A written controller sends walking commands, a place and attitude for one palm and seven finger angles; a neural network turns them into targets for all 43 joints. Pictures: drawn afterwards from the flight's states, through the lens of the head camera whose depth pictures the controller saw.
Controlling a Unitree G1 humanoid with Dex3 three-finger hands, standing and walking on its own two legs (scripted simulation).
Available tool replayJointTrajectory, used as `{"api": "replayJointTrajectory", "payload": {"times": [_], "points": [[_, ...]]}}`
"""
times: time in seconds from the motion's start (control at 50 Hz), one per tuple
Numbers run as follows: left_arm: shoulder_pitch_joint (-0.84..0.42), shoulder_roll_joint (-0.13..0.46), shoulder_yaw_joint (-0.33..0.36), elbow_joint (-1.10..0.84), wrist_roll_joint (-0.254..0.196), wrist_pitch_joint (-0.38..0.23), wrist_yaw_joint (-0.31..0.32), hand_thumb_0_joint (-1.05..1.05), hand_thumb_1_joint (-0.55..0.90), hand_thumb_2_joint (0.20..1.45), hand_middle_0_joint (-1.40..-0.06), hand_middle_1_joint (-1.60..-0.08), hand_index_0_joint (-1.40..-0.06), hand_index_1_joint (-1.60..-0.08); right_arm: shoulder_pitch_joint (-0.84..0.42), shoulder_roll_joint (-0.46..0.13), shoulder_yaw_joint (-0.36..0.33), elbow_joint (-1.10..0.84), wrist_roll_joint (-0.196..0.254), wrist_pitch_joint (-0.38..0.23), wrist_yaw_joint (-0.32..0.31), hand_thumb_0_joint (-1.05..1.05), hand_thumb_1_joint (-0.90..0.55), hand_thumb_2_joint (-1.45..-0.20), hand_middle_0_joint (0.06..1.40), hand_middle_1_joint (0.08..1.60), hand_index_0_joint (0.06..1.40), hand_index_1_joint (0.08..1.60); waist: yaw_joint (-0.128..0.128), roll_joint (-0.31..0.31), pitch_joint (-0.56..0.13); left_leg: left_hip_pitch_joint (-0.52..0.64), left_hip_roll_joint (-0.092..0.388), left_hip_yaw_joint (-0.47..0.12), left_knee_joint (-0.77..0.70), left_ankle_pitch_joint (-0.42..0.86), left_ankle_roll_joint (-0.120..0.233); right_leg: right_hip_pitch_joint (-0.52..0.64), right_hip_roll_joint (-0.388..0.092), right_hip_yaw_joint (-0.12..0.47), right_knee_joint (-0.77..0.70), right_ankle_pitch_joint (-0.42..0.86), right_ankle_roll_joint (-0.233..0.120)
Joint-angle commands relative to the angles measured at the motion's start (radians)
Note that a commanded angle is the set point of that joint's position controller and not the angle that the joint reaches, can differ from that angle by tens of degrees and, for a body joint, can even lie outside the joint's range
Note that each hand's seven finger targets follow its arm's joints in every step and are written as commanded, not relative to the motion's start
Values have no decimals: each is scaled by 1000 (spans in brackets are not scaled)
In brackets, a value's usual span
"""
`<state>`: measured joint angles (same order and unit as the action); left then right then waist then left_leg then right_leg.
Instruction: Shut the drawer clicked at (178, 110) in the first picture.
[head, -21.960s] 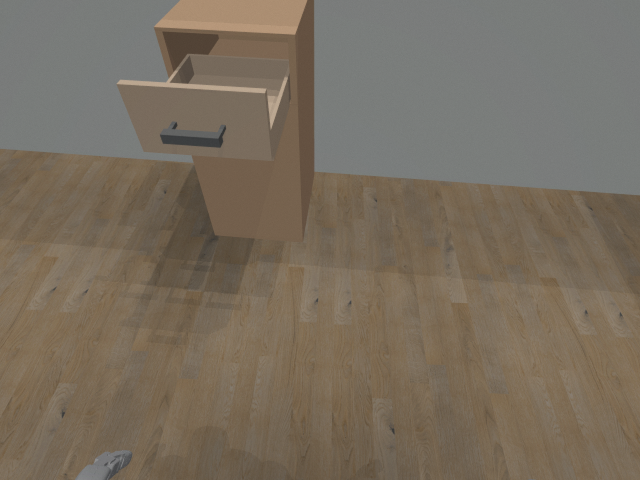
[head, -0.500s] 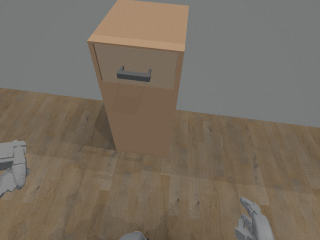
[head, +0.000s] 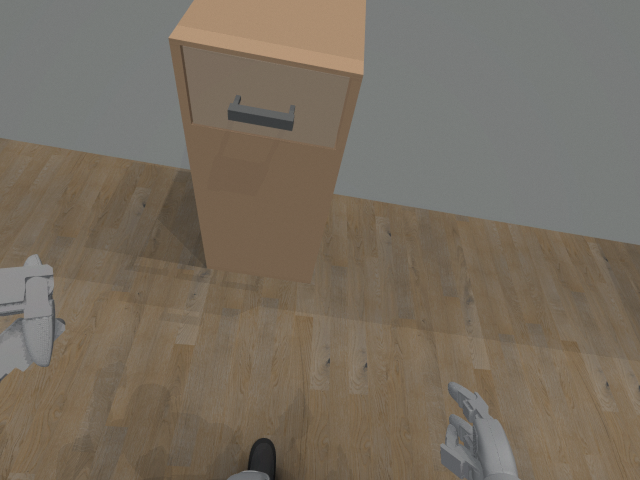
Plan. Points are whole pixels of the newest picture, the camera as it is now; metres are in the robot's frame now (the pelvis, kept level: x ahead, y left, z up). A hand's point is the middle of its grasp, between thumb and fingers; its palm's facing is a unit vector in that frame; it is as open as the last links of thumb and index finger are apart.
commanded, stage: step back with the hand held close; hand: left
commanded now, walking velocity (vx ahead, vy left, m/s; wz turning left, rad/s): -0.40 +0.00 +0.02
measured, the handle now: (263, 110) +0.78 +0.19 -0.04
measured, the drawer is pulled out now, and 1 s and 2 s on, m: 0.00 0.00 0.00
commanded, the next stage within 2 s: stop stepping back and stand still in 0.02 s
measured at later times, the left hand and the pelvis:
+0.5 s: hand out of the picture +0.10 +0.22 +0.15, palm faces +0.28 -0.86 -0.42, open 3.3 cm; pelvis -0.11 -0.01 -0.01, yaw -2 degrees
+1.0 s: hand out of the picture +0.08 +0.22 +0.17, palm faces +0.32 -0.82 -0.47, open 3.3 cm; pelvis -0.10 +0.00 -0.01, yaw +0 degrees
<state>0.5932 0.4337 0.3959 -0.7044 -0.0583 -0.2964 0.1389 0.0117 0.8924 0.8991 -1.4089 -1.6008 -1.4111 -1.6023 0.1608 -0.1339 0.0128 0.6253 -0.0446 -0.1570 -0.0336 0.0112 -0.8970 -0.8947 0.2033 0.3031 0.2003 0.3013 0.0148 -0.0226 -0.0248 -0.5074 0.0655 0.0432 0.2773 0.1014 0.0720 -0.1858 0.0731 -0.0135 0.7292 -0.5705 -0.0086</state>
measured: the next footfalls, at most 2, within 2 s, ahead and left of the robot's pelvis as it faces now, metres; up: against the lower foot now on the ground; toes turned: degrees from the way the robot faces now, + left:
right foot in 0.12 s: -0.07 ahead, -0.10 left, +0.00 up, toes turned -2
left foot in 0.28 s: +0.05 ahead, +0.09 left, +0.00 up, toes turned -1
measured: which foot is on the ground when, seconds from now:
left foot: down 0.00-0.14, up 0.16-0.26, down 0.28-0.52, up 0.54-0.68, down 0.70-1.00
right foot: up 0.00-0.10, down 0.12-1.00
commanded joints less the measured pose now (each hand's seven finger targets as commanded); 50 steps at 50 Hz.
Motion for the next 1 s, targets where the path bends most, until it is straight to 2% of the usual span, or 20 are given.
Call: {"api": "replayJointTrajectory", "payload": {"times": [0.0, 0.06, 0.12, 0.16, 0.24, 0.32, 0.36, 0.4, 0.46, 0.52, 0.56, 0.64, 0.66, 0.7, 0.74, 0.84, 0.86, 0.9, 0.92, 0.98], "points": [[12, 154, 116, -193, -25, -60, -3, 0, 900, 900, -1400, -1600, -1400, -1600, 16, -171, -72, -89, -7, -27, -9, 0, -900, -900, 200, 300, 200, 300, -13, 298, -302, 549, 138, -144, -99, -137, -107, -87, 38, -67, -288, 42, -33], [50, 205, 165, -224, -43, -69, -23, 0, 900, 900, -1400, -1600, -1400, -1600, -3, -167, -62, -112, 6, 13, 2, 0, -900, -900, 200, 300, 200, 300, -8, 178, -296, 589, 65, -44, 116, -99, -105, -109, -49, -22, -534, 266, -41], [66, 288, 251, -243, -68, -65, 0, 0, 900, 900, -1400, -1600, -1400, -1600, -56, -162, -40, -159, 27, 33, -15, 0, -900, -900, 200, 300, 200, 300, -6, -70, -193, 397, -56, -20, 572, -443, -112, -320, -393, 139, -573, 395, -147], [105, 179, 180, -137, -51, -10, -17, 0, 900, 900, -1400, -1600, -1400, -1600, -66, -171, -64, -159, 58, 39, -23, 0, -900, -900, 200, 300, 200, 300, -17, -182, -25, 192, -43, -96, 736, -443, -97, -322, -364, 95, -476, 316, -185], [-39, 123, 115, 5, -14, 44, 4, 0, 900, 900, -1400, -1600, -1400, -1600, -72, -183, -34, -141, 63, 35, -59, 0, -900, -900, 200, 300, 200, 300, -51, 80, 145, 240, -24, -52, 194, -258, -65, -263, -204, -20, -279, 377, -42], [-42, 127, 99, 48, -3, 23, 17, 0, 900, 900, -1400, -1600, -1400, -1600, -21, -203, -40, -137, 61, -13, -67, 0, -900, -900, 200, 300, 200, 300, -23, 147, -13, 314, 118, -312, 76, -160, 30, -150, -79, 9, -193, 316, 31], [-68, 124, 86, -73, -3, 12, 7, 0, 900, 900, -1400, -1600, -1400, -1600, -30, -199, -43, -144, 50, -14, -61, 0, -900, -900, 200, 300, 200, 300, -27, 141, -49, 224, 126, -364, -61, -440, 8, -23, -60, -4, -182, 143, 17], [-8, 111, 78, -158, 6, 10, 9, 0, 900, 900, -1400, -1600, -1400, -1600, -47, -202, -50, -167, 51, -21, -49, 0, -900, -900, 200, 300, 200, 300, -20, 148, -54, 145, 74, -272, -95, -650, -25, 70, -48, -31, -263, 111, -5], [123, 131, 109, -187, 7, 16, 9, 0, 900, 900, -1400, -1600, -1400, -1600, -57, -189, -57, -182, 46, -12, -34, 0, -900, -900, 200, 300, 200, 300, -18, 131, -83, 133, -20, -121, 81, -601, -75, 54, -91, -3, -360, 8, -48], [94, 154, 150, -154, -3, 29, 31, 0, 900, 900, -1400, -1600, -1400, -1600, -30, -187, -78, -139, 49, 28, -36, 0, -900, -900, 200, 300, 200, 300, -18, -145, 21, 10, -74, -46, 723, -449, -89, -175, -409, 410, -594, -200, -241], [21, 127, 134, -90, 5, 21, 31, 0, 900, 900, -1400, -1600, -1400, -1600, -2, -179, -66, -123, 46, 28, -40, 0, -900, -900, 200, 300, 200, 300, -46, -64, 51, -73, -8, -73, 714, -438, -73, -116, -397, 296, -523, 35, -219], [-104, 70, 50, 81, 27, 31, 37, 0, 900, 900, -1400, -1600, -1400, -1600, -20, -177, -52, -110, 50, 10, -68, 0, -900, -900, 200, 300, 200, 300, -51, -15, 108, 272, -22, 19, 282, -435, -41, -284, -250, 67, -364, -64, -104], [-121, 51, 27, 76, 25, 28, 38, 0, 900, 900, -1400, -1600, -1400, -1600, -10, -190, -56, -115, 49, 2, -73, 0, -900, -900, 200, 300, 200, 300, -48, 70, 102, 314, -11, -22, 199, -475, -26, -286, -213, 44, -275, -15, -81], [-162, 61, 31, -12, 32, 11, 43, 0, 900, 900, -1400, -1600, -1400, -1600, -2, -212, -53, -141, 51, -8, -74, 0, -900, -900, 200, 300, 200, 300, -46, 303, 76, 354, 203, -424, 14, -574, 88, -349, -73, -41, 5, 91, 2], [-149, 109, 60, -45, 32, 3, 29, 0, 900, 900, -1400, -1600, -1400, -1600, 3, -177, -44, -136, 39, -25, -63, 0, -900, -900, 200, 300, 200, 300, -48, 207, 33, 306, 261, -534, -61, -525, 133, -332, -87, 10, 194, 13, 9], [59, 119, 94, -202, 29, 20, 33, 0, 900, 900, -1400, -1600, -1400, -1600, -40, -174, -36, -156, 48, -41, -23, 0, -900, -900, 200, 300, 200, 300, -2, 186, -73, 116, 96, -130, 136, -398, 18, 64, -92, -23, -216, 253, 13], [93, 121, 100, -186, 32, 19, 32, 0, 900, 900, -1400, -1600, -1400, -1600, -40, -166, -37, -162, 48, -31, -18, 0, -900, -900, 200, 300, 200, 300, -10, 113, -48, 37, 27, -73, 221, -470, -18, 97, -129, 62, -308, 258, -11], [66, 153, 142, -149, 20, 23, 38, 0, 900, 900, -1400, -1600, -1400, -1600, -47, -155, -45, -165, 41, -2, -15, 0, -900, -900, 200, 300, 200, 300, -25, -119, -3, -34, -68, -20, 531, -522, -70, -15, -375, 458, -534, 52, -135], [34, 132, 133, -99, 18, 29, 40, 0, 900, 900, -1400, -1600, -1400, -1600, -35, -163, -56, -149, 46, 7, -15, 0, -900, -900, 200, 300, 200, 300, -26, -119, 29, -14, -58, -44, 646, -537, -77, -95, -400, 484, -572, 3, -155], [57, 93, 115, 6, 16, 23, 37, 0, 900, 900, -1400, -1600, -1400, -1600, -18, -152, -45, -136, 51, 23, -25, 0, -900, -900, 200, 300, 200, 300, -43, -97, 23, 35, -12, -58, 494, -470, -70, -28, -339, 270, -439, 378, -152]]}}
